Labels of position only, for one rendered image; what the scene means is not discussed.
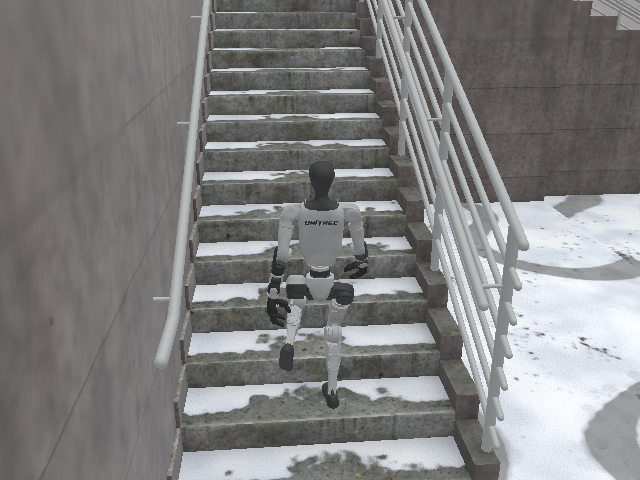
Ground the left robot hand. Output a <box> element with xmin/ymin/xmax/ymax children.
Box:
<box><xmin>266</xmin><ymin>297</ymin><xmax>291</xmax><ymax>327</ymax></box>

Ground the robot left forearm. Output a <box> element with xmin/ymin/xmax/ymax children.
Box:
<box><xmin>267</xmin><ymin>246</ymin><xmax>286</xmax><ymax>299</ymax></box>

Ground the robot right foot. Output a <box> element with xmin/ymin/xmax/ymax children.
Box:
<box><xmin>322</xmin><ymin>382</ymin><xmax>339</xmax><ymax>409</ymax></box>

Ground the right robot upper arm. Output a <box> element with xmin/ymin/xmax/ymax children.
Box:
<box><xmin>342</xmin><ymin>203</ymin><xmax>365</xmax><ymax>255</ymax></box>

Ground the right robot hand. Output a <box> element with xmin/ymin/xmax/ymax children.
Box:
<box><xmin>344</xmin><ymin>261</ymin><xmax>368</xmax><ymax>279</ymax></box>

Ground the left robot shin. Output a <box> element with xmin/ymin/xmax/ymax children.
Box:
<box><xmin>286</xmin><ymin>299</ymin><xmax>302</xmax><ymax>345</ymax></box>

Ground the left robot upper arm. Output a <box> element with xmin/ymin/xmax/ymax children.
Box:
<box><xmin>276</xmin><ymin>203</ymin><xmax>301</xmax><ymax>261</ymax></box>

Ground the robot right forearm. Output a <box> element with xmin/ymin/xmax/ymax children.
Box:
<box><xmin>354</xmin><ymin>241</ymin><xmax>369</xmax><ymax>268</ymax></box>

